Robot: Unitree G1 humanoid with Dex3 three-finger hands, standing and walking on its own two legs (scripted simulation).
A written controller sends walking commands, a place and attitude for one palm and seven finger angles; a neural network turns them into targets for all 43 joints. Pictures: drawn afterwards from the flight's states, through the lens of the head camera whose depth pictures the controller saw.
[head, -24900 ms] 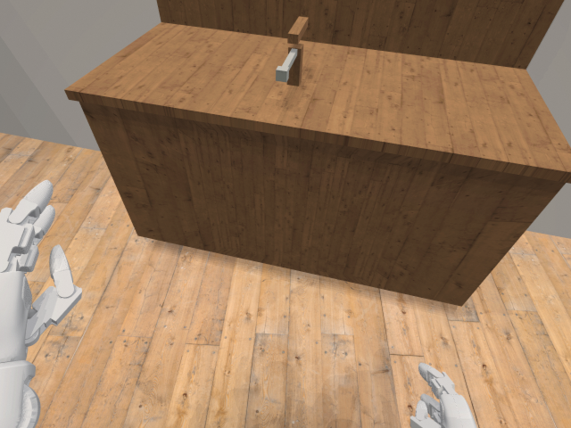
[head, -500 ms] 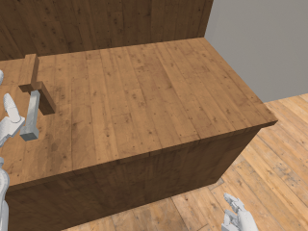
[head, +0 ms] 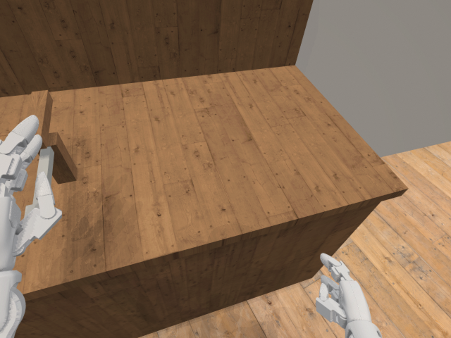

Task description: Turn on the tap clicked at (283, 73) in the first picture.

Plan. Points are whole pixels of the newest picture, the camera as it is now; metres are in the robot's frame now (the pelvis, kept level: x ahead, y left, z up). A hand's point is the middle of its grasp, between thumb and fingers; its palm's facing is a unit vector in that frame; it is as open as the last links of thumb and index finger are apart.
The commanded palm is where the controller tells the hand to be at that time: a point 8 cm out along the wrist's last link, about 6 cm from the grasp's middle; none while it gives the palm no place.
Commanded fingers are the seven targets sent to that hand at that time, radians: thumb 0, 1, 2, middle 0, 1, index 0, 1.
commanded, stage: shuffle to correct the standing spot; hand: left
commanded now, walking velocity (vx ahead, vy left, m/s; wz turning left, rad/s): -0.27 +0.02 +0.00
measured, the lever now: (39, 214) +0.26 +0.32 +0.09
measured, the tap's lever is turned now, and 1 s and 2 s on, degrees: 0 0 0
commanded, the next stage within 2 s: come to a stop and stand still in 0.26 s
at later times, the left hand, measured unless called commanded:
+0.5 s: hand (23, 309) +0.11 +0.23 +0.16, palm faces +0.34 -0.84 -0.42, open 7.4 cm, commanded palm +0.05 +0.28 +0.18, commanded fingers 0.00 0.90 0.90 -0.20 -0.30 -0.20 -0.30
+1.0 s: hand out of the picture +0.06 +0.25 +0.16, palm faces +0.34 -0.87 -0.35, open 7.4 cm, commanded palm +0.00 +0.29 +0.18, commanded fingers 0.00 0.90 0.90 -0.20 -0.30 -0.20 -0.30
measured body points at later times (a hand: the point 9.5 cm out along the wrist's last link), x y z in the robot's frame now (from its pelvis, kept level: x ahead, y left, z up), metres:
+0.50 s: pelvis -0.11 -0.01 -0.01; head -0.06 +0.02 +0.43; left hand +0.09 +0.27 +0.18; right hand +0.05 -0.25 -0.09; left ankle -0.13 +0.11 -0.74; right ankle +0.02 -0.12 -0.74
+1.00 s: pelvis -0.17 +0.01 -0.01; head -0.18 +0.04 +0.44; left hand +0.03 +0.29 +0.18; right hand -0.03 -0.21 -0.08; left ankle -0.15 +0.11 -0.74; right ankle -0.14 -0.08 -0.68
